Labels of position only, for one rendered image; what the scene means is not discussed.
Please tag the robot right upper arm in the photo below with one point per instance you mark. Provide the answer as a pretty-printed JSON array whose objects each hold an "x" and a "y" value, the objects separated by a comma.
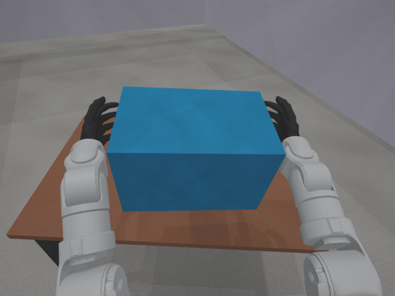
[{"x": 340, "y": 273}]

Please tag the carton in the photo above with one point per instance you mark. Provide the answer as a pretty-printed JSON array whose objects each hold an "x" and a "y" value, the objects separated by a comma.
[{"x": 176, "y": 149}]

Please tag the robot right forearm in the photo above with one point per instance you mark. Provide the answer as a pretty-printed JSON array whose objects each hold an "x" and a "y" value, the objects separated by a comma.
[{"x": 323, "y": 223}]

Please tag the robot left upper arm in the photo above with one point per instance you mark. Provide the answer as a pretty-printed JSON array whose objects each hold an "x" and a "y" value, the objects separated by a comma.
[{"x": 103, "y": 280}]

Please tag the table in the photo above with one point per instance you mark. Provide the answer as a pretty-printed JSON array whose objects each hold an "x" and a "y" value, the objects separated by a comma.
[{"x": 273, "y": 226}]

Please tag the robot left forearm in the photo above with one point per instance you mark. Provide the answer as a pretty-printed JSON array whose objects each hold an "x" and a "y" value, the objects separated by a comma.
[{"x": 84, "y": 197}]

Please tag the robot left hand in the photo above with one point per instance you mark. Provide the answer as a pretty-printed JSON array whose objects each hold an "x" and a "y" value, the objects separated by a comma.
[{"x": 92, "y": 127}]

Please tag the robot right hand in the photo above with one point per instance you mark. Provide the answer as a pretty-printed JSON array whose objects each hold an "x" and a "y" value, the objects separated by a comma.
[{"x": 286, "y": 125}]

